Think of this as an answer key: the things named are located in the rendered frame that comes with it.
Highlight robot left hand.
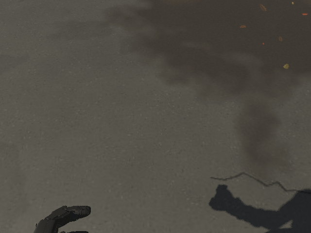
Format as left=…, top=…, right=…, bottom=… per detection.
left=33, top=206, right=91, bottom=233

